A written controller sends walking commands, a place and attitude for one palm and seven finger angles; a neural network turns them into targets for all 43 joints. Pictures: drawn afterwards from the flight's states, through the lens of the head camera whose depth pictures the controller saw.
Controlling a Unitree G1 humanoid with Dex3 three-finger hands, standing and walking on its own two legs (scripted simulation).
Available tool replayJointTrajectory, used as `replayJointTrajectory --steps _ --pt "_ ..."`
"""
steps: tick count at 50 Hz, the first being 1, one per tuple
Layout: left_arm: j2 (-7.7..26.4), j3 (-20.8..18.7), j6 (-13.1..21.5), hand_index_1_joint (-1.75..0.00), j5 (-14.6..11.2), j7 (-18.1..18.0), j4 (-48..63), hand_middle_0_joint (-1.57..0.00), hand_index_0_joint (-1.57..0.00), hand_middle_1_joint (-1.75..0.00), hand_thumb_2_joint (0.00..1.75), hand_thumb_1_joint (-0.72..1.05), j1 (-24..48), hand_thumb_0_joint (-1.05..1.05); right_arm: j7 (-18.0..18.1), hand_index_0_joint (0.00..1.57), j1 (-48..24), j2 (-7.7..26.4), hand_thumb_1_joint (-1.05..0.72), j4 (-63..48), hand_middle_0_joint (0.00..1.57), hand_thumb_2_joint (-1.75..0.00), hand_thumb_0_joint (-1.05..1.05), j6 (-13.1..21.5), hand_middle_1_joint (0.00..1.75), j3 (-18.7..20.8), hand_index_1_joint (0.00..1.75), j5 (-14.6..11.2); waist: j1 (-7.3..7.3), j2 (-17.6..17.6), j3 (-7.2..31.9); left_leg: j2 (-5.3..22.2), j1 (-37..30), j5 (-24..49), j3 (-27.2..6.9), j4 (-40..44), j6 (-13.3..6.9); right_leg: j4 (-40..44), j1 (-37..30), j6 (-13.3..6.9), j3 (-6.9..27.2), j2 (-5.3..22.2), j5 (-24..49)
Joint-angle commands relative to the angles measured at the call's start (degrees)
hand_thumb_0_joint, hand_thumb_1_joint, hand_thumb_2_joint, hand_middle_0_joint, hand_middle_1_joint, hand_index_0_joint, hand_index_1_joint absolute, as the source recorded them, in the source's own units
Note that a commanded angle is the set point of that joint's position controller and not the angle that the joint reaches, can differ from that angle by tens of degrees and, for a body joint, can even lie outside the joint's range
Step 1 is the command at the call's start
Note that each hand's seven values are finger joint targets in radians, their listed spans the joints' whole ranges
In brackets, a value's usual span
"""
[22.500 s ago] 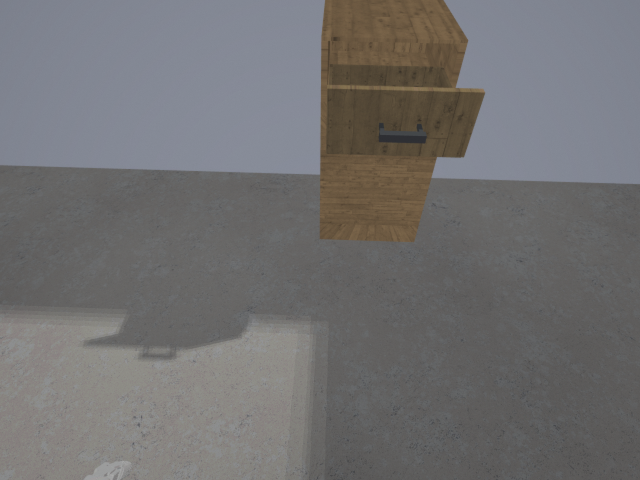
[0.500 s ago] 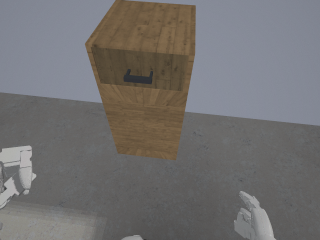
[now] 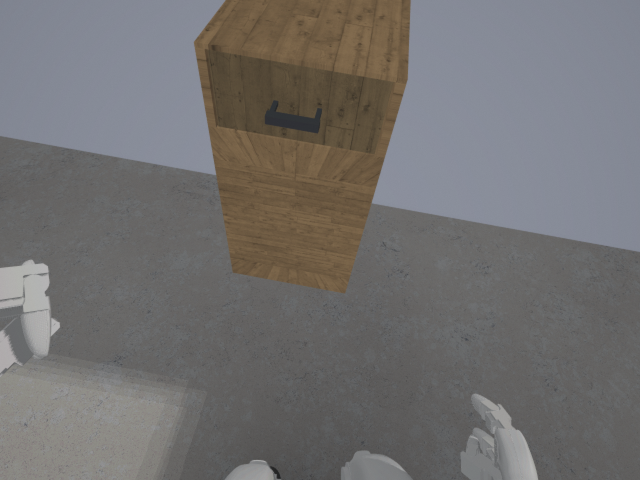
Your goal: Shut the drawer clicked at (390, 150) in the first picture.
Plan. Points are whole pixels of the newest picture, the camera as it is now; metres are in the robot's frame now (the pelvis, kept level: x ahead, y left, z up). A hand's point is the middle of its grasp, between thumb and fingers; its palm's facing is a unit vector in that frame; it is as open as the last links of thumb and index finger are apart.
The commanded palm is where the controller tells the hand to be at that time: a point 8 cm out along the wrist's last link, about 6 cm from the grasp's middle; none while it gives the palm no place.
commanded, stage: step back with the hand held close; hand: left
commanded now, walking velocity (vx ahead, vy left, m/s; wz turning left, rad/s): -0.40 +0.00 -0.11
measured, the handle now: (294, 115) +0.78 +0.08 -0.02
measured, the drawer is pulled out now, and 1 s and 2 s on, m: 0.00 0.00 0.00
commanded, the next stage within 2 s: stop stepping back and stand still in 0.14 s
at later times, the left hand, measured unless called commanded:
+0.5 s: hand (49, 469) +0.12 +0.20 +0.17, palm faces +0.26 -0.84 -0.47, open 3.2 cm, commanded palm +0.07 +0.24 +0.18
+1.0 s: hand out of the picture +0.07 +0.22 +0.17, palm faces +0.34 -0.84 -0.43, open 3.2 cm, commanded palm +0.01 +0.26 +0.18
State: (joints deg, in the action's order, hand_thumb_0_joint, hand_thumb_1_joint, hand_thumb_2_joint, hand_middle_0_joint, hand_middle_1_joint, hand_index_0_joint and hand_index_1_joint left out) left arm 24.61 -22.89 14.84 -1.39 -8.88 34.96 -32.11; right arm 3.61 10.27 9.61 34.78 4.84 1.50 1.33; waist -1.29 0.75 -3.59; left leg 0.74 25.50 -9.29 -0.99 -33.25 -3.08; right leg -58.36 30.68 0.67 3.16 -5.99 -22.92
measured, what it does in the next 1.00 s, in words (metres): walks backwards: right foot, then left foot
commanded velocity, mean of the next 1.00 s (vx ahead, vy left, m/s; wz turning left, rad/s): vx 0.03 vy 0.03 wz -0.01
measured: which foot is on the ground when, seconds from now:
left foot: down 0.00-0.28, up 0.30-0.44, down 0.46-1.00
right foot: up 0.00-0.26, down 0.28-1.00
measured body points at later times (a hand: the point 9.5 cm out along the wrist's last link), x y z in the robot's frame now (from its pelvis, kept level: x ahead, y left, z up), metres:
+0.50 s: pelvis -0.09 -0.02 +0.00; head -0.09 -0.02 +0.45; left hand +0.10 +0.24 +0.19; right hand +0.02 -0.30 -0.08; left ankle -0.07 +0.07 -0.73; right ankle -0.17 -0.14 -0.73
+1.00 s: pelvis -0.14 -0.01 +0.00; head -0.14 +0.00 +0.45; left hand +0.05 +0.26 +0.19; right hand -0.01 -0.24 -0.08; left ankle -0.09 +0.09 -0.73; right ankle -0.15 -0.12 -0.72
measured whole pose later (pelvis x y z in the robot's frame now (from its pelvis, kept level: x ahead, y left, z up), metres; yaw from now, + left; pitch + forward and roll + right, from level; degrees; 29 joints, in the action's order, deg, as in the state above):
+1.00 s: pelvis -0.14 -0.01 +0.00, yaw -4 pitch -2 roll +0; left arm 21.8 -21.2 12.1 -1.4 -9.3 31.0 -32.9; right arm 3.3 14.2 8.7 36.3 8.0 -1.7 0.4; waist -0.6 1.3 -1.5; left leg -0.6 16.4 -12.5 2.2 -30.6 -2.0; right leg -39.0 16.4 0.0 -2.2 -0.1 -24.6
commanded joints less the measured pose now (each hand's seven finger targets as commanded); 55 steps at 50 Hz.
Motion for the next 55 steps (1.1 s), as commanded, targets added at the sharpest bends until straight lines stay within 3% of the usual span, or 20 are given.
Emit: replayJointTrajectory --steps 1,7,11,14,15,16,19,22,26,28,30,33,35,40,42,43,46,50,53,55 --pt "6.85 -6.85 3.7 -1.6 -1.51 -1.23 17.42 -1.4 -1.4 -1.6 0.9 0.9 -5.02 0.0 -0.51 0.2 -2.45 8.73 -0.9 -7.71 0.2 -0.9 0.0 4.79 0.3 3.67 0.3 -0.07 1.33 -10.67 14.17 16.14 -11.35 8.64 -11.2 14.99 -5.97 0.85 -4.63 0.59 -1.23 2.86 -5.58" --pt "5.74 -3.68 3.25 -1.6 -2.35 0.08 14.5 -1.4 -1.4 -1.6 0.9 0.9 -4.07 0.0 -0.92 0.2 -1.37 9.15 -0.9 -5.11 0.2 -0.9 0.0 6.22 0.3 2.37 0.3 0.81 0.74 -16.06 14.76 13.68 -18.59 7.13 -8.4 20.48 -2.51 22.37 -10.44 -0.11 -5.79 1.42 -8.41" --pt "9.18 -6.57 4.13 -1.6 -3.33 1.17 14.52 -1.4 -1.4 -1.6 0.9 0.9 -5.81 0.0 -0.84 0.2 -2.27 8.59 -0.9 -6.36 0.2 -0.9 0.0 3.99 0.3 2.21 0.3 0.97 1.62 -12.37 17.13 10.17 -19.08 10.33 -2.86 16.07 1.4 41.83 -19.35 -0.91 -6.88 3.07 6.15" --pt "13.9 -10.53 4.31 -1.6 -4.19 0.79 13.87 -1.4 -1.4 -1.6 0.9 0.9 -7.51 0.0 -0.54 0.2 -4.83 7.4 -0.9 -8.91 0.2 -0.9 0.0 1.63 0.3 1.35 0.3 -0.45 1.78 8.08 12.66 -0.23 -14.51 -7.76 5.39 -6.45 5.19 49.76 -7.71 -5.64 6.77 19.95 9.5" --pt "14.6 -12.11 3.72 -1.6 -4.53 -0.12 13.58 -1.4 -1.4 -1.6 0.9 0.9 -6.82 0.0 -0.37 0.2 -5.46 8.22 -0.9 -8.89 0.2 -0.9 0.0 1.9 0.3 1.42 0.3 -0.23 2.49 5.24 12.45 -1.11 -9.24 -12.04 3.15 -16.12 5.0 49.11 -5.9 -9.46 10.97 26.02 11.8" --pt "9.73 -7.93 2.34 -1.6 -4.18 0.31 9.97 -1.4 -1.4 -1.6 0.9 0.9 -8.73 0.0 -0.13 0.2 -3.95 7.74 -0.9 -7.72 0.2 -0.9 0.0 1.63 0.3 1.75 0.3 -1.66 2.2 10.03 11.08 -1.66 -1.39 -12.89 -0.2 -21.64 4.27 44.32 -11.8 -10.09 7.53 24.36 18.58" --pt "8.35 -7.89 0.53 -1.6 -2.26 -0.54 7.7 -1.4 -1.4 -1.6 0.9 0.9 -9.0 0.0 0.88 0.2 -6.11 6.63 -0.9 -9.34 0.2 -0.9 0.0 1.02 0.3 0.5 0.3 -2.29 0.43 8.14 9.92 0.71 1.15 -7.34 2.64 -7.03 3.13 35.65 -22.93 -7.59 1.66 20.04 38.79" --pt "6.23 -5.22 0.26 -1.6 -2.13 -0.92 5.38 -1.4 -1.4 -1.6 0.9 0.9 -6.95 0.0 1.82 0.2 -3.63 8.95 -0.9 -8.23 0.2 -0.9 0.0 2.55 0.3 0.98 0.3 -2.64 0.07 2.12 9.62 0.87 -13.3 5.1 3.82 12.24 0.98 30.23 -20.44 -2.39 -1.16 15.65 34.56" --pt "7.76 -4.55 1.18 -1.6 -0.98 -0.93 8.35 -1.4 -1.4 -1.6 0.9 0.9 -4.65 0.0 1.33 0.2 -1.0 9.95 -0.9 -8.95 0.2 -0.9 0.0 3.33 0.3 1.37 0.3 -2.35 0.74 -7.53 13.4 8.49 -24.26 33.74 -6.3 6.78 -3.14 24.65 -13.41 1.33 -4.29 8.78 16.71" --pt "7.46 -3.73 1.58 -1.6 -0.92 -0.21 10.31 -1.4 -1.4 -1.6 0.9 0.9 -3.38 0.0 0.87 0.2 -2.76 10.31 -0.9 -8.83 0.2 -0.9 0.0 3.8 0.3 1.02 0.3 -1.94 0.91 -10.82 8.48 9.4 -11.62 11.46 -9.17 15.01 -2.58 25.32 -18.61 0.74 -5.08 7.71 0.86" --pt "8.47 -5.48 2.01 -1.6 -0.34 -0.62 11.83 -1.4 -1.4 -1.6 0.9 0.9 -2.74 0.0 0.81 0.2 -3.17 10.57 -0.9 -8.92 0.2 -0.9 0.0 3.99 0.3 1.3 0.3 -1.94 1.24 -6.85 4.32 7.19 -1.55 -9.43 -7.56 15.7 -2.25 33.24 -24.31 -0.52 -3.8 8.38 3.27" --pt "7.61 -5.61 2.49 -1.6 -0.8 -0.61 8.59 -1.4 -1.4 -1.6 0.9 0.9 -5.32 0.0 0.22 0.2 -2.82 9.26 -0.9 -8.86 0.2 -0.9 0.0 3.03 0.3 2.09 0.3 -1.56 0.66 7.23 3.32 -0.53 -0.14 -11.66 -0.21 -4.24 1.7 46.79 -18.23 -7.39 14.22 19.57 -11.48" --pt "6.93 -5.56 2.07 -1.6 -1.17 -0.83 7.14 -1.4 -1.4 -1.6 0.9 0.9 -4.04 0.0 0.14 0.2 -2.2 10.03 -0.9 -7.72 0.2 -0.9 0.0 2.49 0.3 2.85 0.3 -1.82 0.88 8.72 1.78 -0.17 2.65 -13.15 0.62 -18.23 2.44 48.76 -14.48 -11.27 18.17 25.05 -12.3" --pt "3.79 -2.24 2.01 -1.6 -0.69 -1.03 4.69 -1.4 -1.4 -1.6 0.9 0.9 -0.58 0.0 1.6 0.2 -1.86 8.28 -0.9 -7.43 0.2 -0.9 0.0 3.39 0.3 0.9 0.3 -1.78 -0.56 -1.15 2.3 1.56 -15.16 -7.85 2.53 7.41 0.8 35.25 -8.89 -5.33 -0.61 14.28 -5.31" --pt "4.67 -2.8 2.78 -1.6 -0.32 -1.46 8.95 -1.4 -1.4 -1.6 0.9 0.9 1.85 0.0 1.97 0.2 -1.44 10.22 -0.9 -8.12 0.2 -0.9 0.0 4.33 0.3 1.07 0.3 -1.35 -0.01 -16.07 3.11 13.39 -17.1 -15.2 -18.3 17.86 -4.91 19.63 -4.74 -0.86 -5.69 6.39 -3.27" --pt "5.19 -2.91 2.76 -1.6 0.01 -1.41 10.2 -1.4 -1.4 -1.6 0.9 0.9 3.29 0.0 1.71 0.2 -1.46 9.37 -0.9 -8.49 0.2 -0.9 0.0 4.75 0.3 0.88 0.3 -1.23 0.1 -14.69 3.02 16.04 -15.15 -13.2 -22.57 20.26 -7.28 12.89 -4.63 -0.42 -5.09 4.99 -5.63" --pt "6.99 -4.42 2.35 -1.6 0.25 -1.0 11.22 -1.4 -1.4 -1.6 0.9 0.9 2.8 0.0 0.99 0.2 -0.94 8.06 -0.9 -6.89 0.2 -0.9 0.0 6.42 0.3 0.48 0.3 -0.56 0.54 -8.75 3.78 15.63 -11.59 -9.82 -20.07 20.16 -7.48 11.36 -8.05 -0.66 -2.95 7.22 -5.58" --pt "5.77 -4.2 1.3 -1.6 -0.04 -0.82 10.55 -1.4 -1.4 -1.6 0.9 0.9 -5.52 0.0 0.01 0.2 -2.28 8.34 -0.9 -7.48 0.2 -0.9 0.0 6.01 0.3 0.02 0.3 -1.28 1.47 -8.46 7.03 7.71 -4.88 -8.9 -4.25 12.14 -1.84 32.74 -24.12 -0.57 -5.5 6.83 5.46" --pt "7.02 -5.76 1.22 -1.6 -0.74 -0.61 7.55 -1.4 -1.4 -1.6 0.9 0.9 -4.65 0.0 -0.18 0.2 -2.71 7.8 -0.9 -7.84 0.2 -0.9 0.0 3.94 0.3 0.25 0.3 -0.63 0.03 4.97 3.15 0.69 -1.33 -12.04 0.63 -1.19 2.15 45.97 -17.85 -6.41 13.76 18.22 -3.36" --pt "6.26 -5.06 0.18 -1.6 -1.09 -0.72 6.61 -1.4 -1.4 -1.6 0.9 0.9 -3.21 0.0 -0.05 0.2 -2.47 8.1 -0.9 -7.04 0.2 -0.9 0.0 3.02 0.3 1.23 0.3 -1.45 0.11 7.98 1.87 0.69 -5.44 -10.64 0.92 -6.56 2.58 48.15 -11.13 -7.59 15.38 20.09 -10.3"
